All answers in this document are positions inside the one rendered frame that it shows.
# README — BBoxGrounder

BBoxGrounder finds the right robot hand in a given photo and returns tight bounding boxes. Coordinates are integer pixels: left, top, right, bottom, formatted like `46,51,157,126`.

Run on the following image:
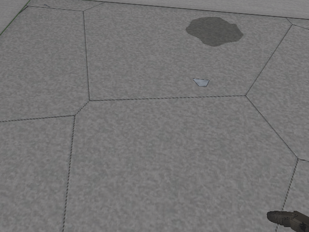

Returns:
267,211,309,232

